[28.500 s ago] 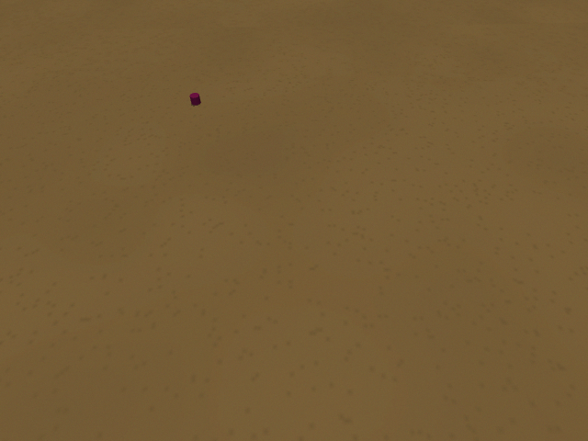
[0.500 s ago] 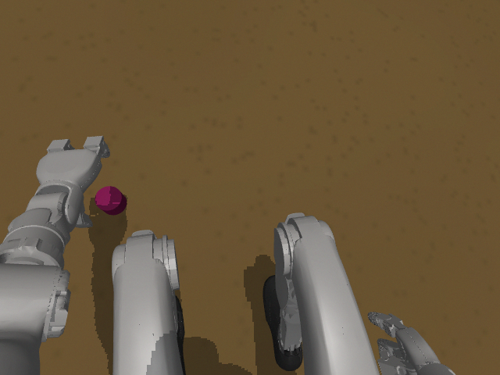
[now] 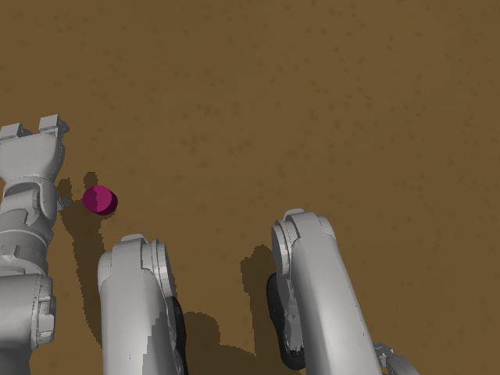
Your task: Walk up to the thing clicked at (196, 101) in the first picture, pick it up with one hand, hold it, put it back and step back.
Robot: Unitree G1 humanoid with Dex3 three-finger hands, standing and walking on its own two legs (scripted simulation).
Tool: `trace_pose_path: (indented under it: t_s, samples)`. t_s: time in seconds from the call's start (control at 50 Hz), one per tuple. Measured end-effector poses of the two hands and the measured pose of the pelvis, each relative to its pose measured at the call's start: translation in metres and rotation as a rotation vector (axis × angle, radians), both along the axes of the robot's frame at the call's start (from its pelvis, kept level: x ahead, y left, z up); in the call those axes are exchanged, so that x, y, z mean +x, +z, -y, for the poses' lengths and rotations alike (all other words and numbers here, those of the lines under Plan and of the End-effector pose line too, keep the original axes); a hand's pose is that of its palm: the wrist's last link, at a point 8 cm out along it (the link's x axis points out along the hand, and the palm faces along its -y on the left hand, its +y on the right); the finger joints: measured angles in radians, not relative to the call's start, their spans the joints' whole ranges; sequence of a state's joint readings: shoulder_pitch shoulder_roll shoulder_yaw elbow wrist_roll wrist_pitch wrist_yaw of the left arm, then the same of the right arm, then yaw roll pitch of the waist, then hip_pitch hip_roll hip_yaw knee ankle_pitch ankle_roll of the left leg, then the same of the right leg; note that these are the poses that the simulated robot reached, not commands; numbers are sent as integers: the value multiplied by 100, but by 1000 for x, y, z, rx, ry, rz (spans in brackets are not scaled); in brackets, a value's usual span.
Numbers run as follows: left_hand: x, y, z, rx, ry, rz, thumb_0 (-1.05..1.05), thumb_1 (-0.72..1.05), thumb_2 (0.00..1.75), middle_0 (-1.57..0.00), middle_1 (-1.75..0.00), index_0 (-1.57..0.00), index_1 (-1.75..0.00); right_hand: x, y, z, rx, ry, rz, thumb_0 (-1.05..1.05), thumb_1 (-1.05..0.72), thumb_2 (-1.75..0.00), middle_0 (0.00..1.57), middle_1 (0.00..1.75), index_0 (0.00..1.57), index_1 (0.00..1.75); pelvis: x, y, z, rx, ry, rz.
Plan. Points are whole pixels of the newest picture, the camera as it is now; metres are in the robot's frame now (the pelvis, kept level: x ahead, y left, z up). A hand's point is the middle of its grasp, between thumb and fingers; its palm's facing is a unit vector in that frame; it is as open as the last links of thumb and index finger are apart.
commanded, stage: home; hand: left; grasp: from above
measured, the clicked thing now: (100, 200) +0.42 +0.26 -0.32
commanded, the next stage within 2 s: none
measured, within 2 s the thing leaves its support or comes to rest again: neither
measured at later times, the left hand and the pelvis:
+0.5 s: hand out of the picture +0.26 +0.24 +0.08, palm faces -0.17 -0.77 -0.62, open 7.6 cm; pelvis +0.00 +0.00 +0.18, yaw +5 degrees
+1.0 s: hand out of the picture +0.22 +0.21 +0.30, palm faces +0.19 -0.96 -0.21, open 7.4 cm; pelvis +0.06 +0.00 +0.35, yaw +7 degrees
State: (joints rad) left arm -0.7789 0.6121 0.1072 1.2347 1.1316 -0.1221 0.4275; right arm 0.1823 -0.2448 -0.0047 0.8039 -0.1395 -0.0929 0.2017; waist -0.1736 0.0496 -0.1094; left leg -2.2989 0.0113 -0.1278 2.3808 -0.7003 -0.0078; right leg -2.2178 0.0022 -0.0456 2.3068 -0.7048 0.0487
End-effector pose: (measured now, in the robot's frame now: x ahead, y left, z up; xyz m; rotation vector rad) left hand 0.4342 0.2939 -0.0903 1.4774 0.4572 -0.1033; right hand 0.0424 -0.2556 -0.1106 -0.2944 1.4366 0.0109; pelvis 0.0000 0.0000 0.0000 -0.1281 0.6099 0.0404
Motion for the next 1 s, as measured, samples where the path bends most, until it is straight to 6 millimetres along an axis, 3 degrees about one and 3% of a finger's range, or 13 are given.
trace_pose_path:
  t_s: [0.12, 0.32, 0.42, 0.5, 0.6, 0.72, 0.88, 1.0]
  samples:
    - [-33, 60, 0, -114, 79, -35, 0, -2, 86, -21, -61, -20, -61, 36, 35, -3, 34, -30, 101, 1, -89, -90, 20, 30, 20, 30, 0, 46, 0, 11, 8, -7]
    - [-121, 143, 8, -436, 223, -56, 0, 62, 88, -22, -36, -21, -36, 130, 129, 3, -29, 58, 379, 1, -90, -90, 20, 30, 20, 30, -5, 120, 1, 30, 32, 45]
    - [-157, 180, 10, -562, 329, -36, 1, 78, 89, -22, -32, -21, -32, 171, 176, -6, -41, 96, 528, 1, -90, -90, 20, 30, 20, 30, -6, 151, 2, 39, 46, 82]
    - [-180, 211, 13, -666, 424, -33, 1, 84, 90, -22, -31, -21, -31, 193, 210, -20, -24, 104, 626, 1, -90, -90, 20, 30, 20, 30, -4, 177, 3, 45, 55, 113]
    - [-202, 252, 23, -801, 547, -42, 1, 88, 90, -21, -30, -21, -30, 203, 251, -39, 15, 87, 696, 1, -90, -90, 20, 30, 20, 30, 5, 213, 3, 57, 63, 151]
    - [-218, 302, 33, -937, 681, -50, 1, 89, 90, -21, -30, -21, -30, 197, 295, -51, 35, 47, 712, 1, -90, -90, 20, 30, 20, 30, 20, 260, 3, 68, 74, 205]
    - [-229, 368, 40, -1059, 820, -49, 1, 90, 90, -21, -30, -20, -30, 179, 353, -47, -19, -20, 706, 1, -90, -90, 20, 30, 21, 30, 46, 318, -1, 80, 87, 286]
    - [-234, 416, 43, -1121, 850, -27, 1, 90, 90, -20, -30, -20, -30, 179, 394, -38, -69, -50, 759, 1, -90, -90, 20, 30, 20, 30, 64, 352, -4, 89, 94, 349]
